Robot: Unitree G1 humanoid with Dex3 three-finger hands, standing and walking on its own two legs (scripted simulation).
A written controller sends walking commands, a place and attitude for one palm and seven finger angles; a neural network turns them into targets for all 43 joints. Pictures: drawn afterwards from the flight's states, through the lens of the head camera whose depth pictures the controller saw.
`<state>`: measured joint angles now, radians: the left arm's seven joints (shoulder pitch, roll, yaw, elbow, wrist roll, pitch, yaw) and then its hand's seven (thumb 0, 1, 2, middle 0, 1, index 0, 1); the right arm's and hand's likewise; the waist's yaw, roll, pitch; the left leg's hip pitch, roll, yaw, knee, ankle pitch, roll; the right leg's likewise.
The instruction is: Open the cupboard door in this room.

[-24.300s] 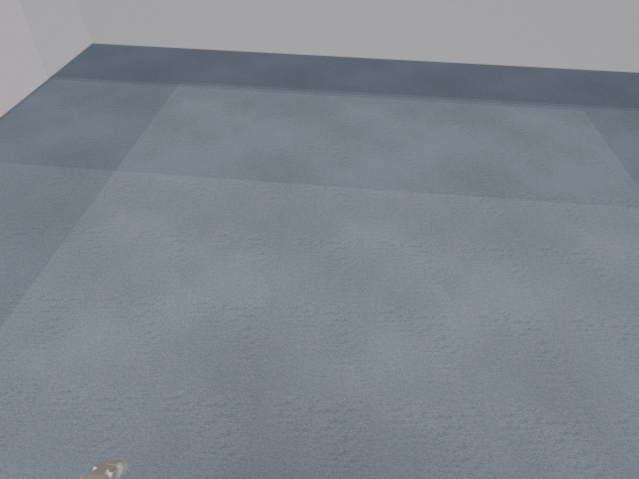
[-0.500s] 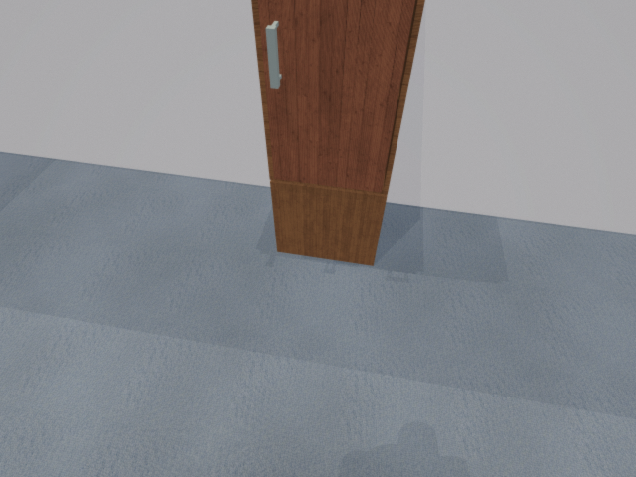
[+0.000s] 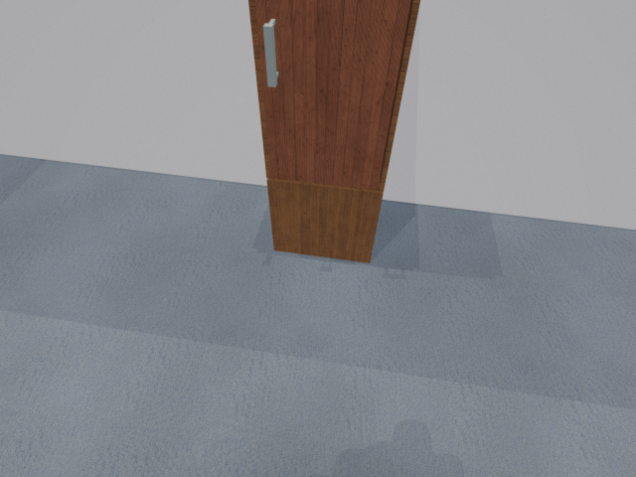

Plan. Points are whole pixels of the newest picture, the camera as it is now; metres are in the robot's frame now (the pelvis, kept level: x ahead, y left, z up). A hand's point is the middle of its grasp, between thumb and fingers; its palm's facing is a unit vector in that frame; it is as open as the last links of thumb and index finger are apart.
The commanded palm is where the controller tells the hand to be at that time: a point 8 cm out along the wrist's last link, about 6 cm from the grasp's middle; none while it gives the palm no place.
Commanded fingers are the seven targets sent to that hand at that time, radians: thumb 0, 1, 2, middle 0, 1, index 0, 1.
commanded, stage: look at it before walking up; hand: left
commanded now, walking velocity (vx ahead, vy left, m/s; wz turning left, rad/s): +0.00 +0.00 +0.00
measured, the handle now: (272, 53) +1.04 +0.17 +0.07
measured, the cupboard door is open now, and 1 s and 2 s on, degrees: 0 0 0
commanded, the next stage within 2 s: take the last steps up to it in 0.06 s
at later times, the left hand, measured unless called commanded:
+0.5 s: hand out of the picture -0.01 +0.17 -0.18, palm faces +0.01 -0.99 -0.16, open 7.4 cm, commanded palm none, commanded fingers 0.00 0.90 0.90 -0.20 -0.30 -0.20 -0.30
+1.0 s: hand (169, 476) +0.16 +0.23 -0.19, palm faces -0.03 -0.99 -0.15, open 7.4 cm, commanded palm none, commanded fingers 0.00 0.90 0.90 -0.20 -0.30 -0.20 -0.30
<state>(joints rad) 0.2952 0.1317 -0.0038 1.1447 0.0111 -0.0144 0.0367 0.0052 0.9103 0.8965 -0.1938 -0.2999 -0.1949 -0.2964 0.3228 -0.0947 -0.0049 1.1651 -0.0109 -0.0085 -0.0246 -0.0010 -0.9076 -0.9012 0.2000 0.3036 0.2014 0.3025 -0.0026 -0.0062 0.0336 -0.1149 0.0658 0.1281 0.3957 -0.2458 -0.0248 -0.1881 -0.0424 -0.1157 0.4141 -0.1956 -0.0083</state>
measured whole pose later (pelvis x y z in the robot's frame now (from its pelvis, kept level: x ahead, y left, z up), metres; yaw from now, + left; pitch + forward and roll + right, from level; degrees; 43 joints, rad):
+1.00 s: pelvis +0.18 +0.06 -0.01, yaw -5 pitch +0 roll +0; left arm 0.32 0.18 0.05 1.14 0.03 -0.01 -0.01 0.01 0.91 0.90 -0.19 -0.30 -0.19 -0.30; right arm 0.17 -0.16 -0.04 1.01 -0.03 -0.07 0.00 0.00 -0.92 -0.90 0.20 0.30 0.20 0.30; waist 0.02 -0.04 0.07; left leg -0.28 0.08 0.20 0.57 -0.29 0.03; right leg -0.41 -0.08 -0.06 1.16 -0.41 -0.01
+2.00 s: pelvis +0.44 +0.01 +0.00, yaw -7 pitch -2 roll -1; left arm 0.22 0.21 0.06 1.05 0.02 0.05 0.03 0.00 0.91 0.90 -0.19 -0.30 -0.20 -0.30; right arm 0.06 -0.14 -0.05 1.02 -0.02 0.02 -0.03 -0.01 -0.92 -0.90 0.21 0.30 0.21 0.30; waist 0.03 -0.02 0.12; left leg -0.28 0.08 0.15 0.47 -0.16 0.02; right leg -0.43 -0.05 0.00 1.02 -0.47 0.04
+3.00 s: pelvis +0.41 +0.02 +0.00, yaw -6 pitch -1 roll +0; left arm 0.22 0.17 0.00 1.13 0.01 0.01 0.03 0.01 0.92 0.90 -0.20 -0.30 -0.20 -0.30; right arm 0.23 -0.16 -0.01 1.13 -0.01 -0.01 -0.03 0.00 -0.93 -0.90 0.20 0.30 0.20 0.30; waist 0.01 -0.02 0.05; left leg -0.11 0.00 0.07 0.40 -0.28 0.02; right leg -0.17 -0.05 -0.04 0.42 -0.24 0.03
